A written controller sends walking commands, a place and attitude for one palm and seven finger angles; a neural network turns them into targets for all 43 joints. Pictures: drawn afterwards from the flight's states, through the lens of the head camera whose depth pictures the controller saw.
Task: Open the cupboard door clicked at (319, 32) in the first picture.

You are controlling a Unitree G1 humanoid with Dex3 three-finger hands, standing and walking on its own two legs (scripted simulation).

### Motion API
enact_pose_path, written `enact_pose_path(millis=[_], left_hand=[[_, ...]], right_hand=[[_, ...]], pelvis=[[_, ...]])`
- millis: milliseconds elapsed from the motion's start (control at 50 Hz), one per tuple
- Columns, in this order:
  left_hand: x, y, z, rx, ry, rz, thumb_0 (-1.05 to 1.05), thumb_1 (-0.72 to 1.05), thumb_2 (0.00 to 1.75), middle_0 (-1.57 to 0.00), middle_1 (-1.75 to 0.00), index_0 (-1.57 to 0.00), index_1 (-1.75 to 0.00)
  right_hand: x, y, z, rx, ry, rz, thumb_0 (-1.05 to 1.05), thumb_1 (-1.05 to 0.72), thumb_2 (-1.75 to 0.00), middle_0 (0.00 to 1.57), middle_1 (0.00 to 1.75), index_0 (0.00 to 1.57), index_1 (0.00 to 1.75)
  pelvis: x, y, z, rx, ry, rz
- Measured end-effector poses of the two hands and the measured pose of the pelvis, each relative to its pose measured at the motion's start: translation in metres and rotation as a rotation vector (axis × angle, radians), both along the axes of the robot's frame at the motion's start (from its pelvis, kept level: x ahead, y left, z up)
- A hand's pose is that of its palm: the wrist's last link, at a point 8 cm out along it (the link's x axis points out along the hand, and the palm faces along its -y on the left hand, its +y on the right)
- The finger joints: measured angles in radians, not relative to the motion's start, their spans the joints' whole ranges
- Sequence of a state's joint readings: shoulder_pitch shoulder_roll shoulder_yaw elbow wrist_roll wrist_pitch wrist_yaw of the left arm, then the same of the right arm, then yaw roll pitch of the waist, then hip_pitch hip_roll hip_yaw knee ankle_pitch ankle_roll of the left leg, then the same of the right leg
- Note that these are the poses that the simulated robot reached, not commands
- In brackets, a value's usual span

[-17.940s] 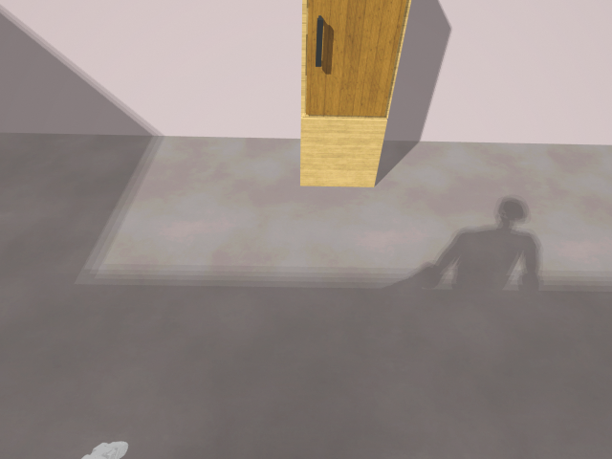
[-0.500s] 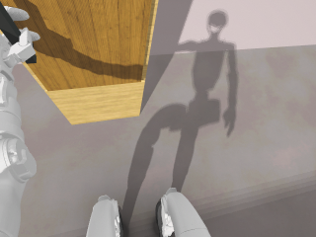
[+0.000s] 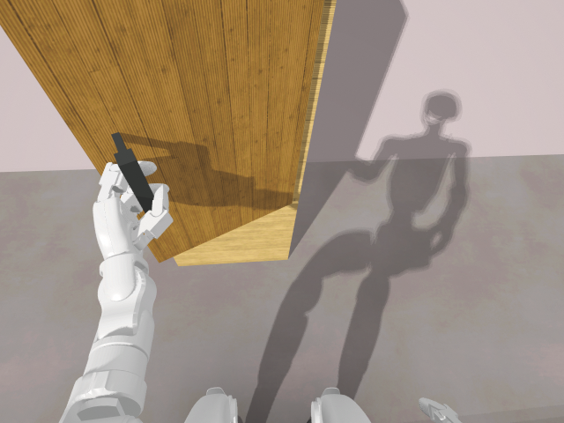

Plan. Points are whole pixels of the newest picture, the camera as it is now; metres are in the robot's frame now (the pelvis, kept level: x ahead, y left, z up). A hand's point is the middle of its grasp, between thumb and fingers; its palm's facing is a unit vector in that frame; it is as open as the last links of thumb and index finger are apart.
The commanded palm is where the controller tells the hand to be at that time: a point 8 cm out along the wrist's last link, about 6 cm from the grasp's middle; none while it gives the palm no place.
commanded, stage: pull the door open along its arc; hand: left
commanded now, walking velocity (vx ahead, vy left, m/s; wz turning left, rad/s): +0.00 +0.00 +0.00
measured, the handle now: (140, 184) +0.44 +0.21 +0.04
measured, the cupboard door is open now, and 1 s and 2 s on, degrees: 24 52 54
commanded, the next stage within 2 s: open thumb and fingers to let go in 0.34 s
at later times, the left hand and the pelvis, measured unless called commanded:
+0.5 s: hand (255, 275) +0.31 +0.04 +0.04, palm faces +0.43 -0.90 -0.02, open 6.1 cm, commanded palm +0.25 +0.09 +0.03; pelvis -0.01 -0.05 +0.00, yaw +4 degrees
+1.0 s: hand (248, 271) +0.31 +0.05 +0.04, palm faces +0.45 -0.89 -0.01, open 13.0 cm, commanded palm +0.26 +0.10 +0.03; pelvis -0.02 -0.06 +0.00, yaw +5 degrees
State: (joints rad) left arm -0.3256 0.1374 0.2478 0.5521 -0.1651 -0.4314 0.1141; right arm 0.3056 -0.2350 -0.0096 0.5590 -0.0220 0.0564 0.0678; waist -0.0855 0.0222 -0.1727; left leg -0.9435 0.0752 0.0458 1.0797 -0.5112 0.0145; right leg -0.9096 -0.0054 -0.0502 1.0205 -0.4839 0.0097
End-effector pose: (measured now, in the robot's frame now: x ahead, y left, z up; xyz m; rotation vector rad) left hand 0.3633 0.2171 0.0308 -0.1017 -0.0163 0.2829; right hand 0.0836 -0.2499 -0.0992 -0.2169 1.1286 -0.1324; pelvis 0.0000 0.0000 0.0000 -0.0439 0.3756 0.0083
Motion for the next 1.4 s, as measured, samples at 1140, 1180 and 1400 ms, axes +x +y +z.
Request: enact_pose_path(millis=[1140,1180,1400], left_hand=[[-0.095,-0.129,0.005,0.103,0.03,0.152,-0.01,-0.46,0.31,-0.31,-0.94,-0.28,-0.94],[-0.095,-0.129,0.005,0.102,0.03,0.146,-0.01,-0.47,0.31,-0.3,-0.85,-0.28,-0.85],[-0.098,-0.125,0.004,0.111,0.021,0.09,-0.01,-0.49,0.3,-0.37,-0.57,-0.35,-0.58]], right_hand=[[0.052,-0.014,-0.014,0.047,-0.179,0.145,0.01,-0.91,-0.89,0.2,0.3,0.2,0.3],[0.052,-0.01,-0.013,0.047,-0.185,0.147,0.01,-0.91,-0.89,0.2,0.3,0.2,0.3],[0.058,0.015,-0.008,0.054,-0.212,0.173,0.01,-0.91,-0.89,0.2,0.3,0.2,0.3]], pelvis=[[-0.019,-0.048,-0.003,0.062,-0.092,0.052],[-0.019,-0.045,-0.004,0.059,-0.093,0.05],[-0.023,-0.028,-0.005,0.042,-0.098,0.049]])
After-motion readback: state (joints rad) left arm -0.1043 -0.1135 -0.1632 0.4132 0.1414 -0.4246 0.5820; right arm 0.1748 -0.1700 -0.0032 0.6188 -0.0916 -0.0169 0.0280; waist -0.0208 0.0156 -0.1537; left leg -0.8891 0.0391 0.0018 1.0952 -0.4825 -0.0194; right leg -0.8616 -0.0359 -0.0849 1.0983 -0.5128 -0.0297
